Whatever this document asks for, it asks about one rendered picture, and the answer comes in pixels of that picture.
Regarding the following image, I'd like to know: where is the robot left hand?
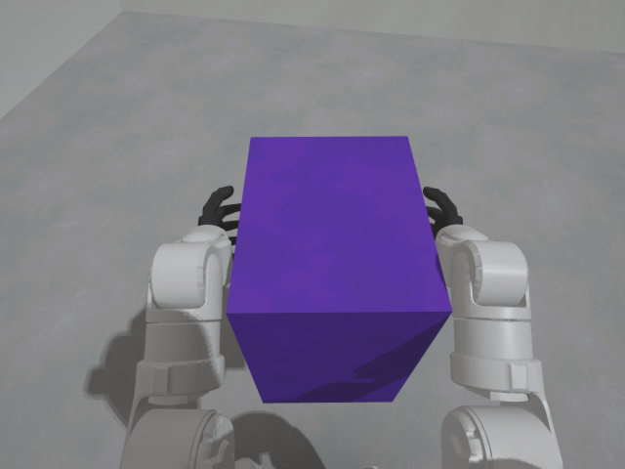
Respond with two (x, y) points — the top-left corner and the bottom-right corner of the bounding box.
(198, 186), (241, 260)

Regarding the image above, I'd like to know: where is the carton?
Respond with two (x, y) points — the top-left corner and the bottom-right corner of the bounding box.
(226, 136), (452, 404)

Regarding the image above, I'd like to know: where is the robot right hand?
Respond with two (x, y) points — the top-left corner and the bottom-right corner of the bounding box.
(423, 187), (463, 240)

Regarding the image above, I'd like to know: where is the robot left forearm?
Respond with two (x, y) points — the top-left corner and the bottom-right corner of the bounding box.
(119, 225), (233, 469)

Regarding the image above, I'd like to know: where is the robot right forearm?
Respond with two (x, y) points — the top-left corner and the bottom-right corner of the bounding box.
(435, 225), (563, 469)

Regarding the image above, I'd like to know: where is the robot right upper arm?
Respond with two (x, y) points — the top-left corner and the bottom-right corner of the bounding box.
(440, 405), (562, 469)

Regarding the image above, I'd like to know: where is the robot left upper arm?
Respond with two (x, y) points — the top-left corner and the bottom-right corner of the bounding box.
(121, 408), (235, 469)

